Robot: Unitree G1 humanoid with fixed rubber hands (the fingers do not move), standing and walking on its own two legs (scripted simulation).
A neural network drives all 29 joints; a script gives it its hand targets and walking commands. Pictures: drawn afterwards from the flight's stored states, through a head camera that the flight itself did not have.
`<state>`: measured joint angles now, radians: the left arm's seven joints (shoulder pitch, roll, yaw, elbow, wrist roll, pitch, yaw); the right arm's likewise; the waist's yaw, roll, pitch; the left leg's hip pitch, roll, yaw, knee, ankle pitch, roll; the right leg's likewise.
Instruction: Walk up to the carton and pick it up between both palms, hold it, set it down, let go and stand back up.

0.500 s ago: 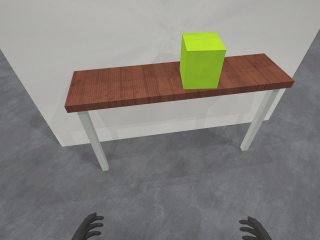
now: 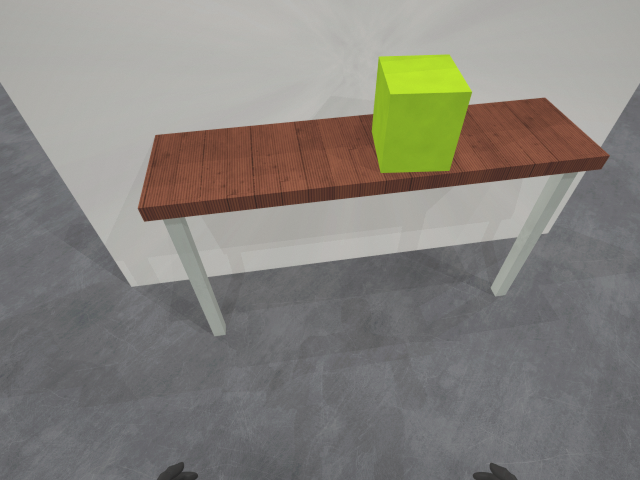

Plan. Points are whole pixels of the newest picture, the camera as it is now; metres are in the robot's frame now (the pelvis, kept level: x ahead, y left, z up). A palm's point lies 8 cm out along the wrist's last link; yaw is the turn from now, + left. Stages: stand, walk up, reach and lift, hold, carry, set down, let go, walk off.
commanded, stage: stand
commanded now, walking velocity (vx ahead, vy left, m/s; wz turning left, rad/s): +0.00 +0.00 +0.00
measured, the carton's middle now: (414, 114) +0.92 -0.18 -0.01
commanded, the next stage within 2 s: none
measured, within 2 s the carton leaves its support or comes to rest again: neither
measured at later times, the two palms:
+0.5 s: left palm out of the picture +0.10 +0.22 -0.11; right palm out of the picture +0.10 -0.25 -0.11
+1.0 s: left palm out of the picture +0.04 +0.22 -0.12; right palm out of the picture +0.05 -0.26 -0.12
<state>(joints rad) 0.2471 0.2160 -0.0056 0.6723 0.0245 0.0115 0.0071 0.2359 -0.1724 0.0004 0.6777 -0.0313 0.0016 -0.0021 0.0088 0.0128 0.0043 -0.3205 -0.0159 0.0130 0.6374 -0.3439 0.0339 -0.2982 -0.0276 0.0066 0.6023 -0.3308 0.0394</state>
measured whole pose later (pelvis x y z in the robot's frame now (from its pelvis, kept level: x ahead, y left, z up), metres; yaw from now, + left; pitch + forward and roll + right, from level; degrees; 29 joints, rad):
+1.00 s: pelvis -0.01 -0.02 +0.01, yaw +1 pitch +0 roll +0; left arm 0.29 0.20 0.00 0.88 0.02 0.01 0.02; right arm 0.27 -0.20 -0.03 0.88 -0.02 0.01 -0.03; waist -0.01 0.01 0.04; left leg -0.25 0.00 0.00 0.54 -0.29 0.00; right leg -0.23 -0.01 -0.01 0.53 -0.29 0.01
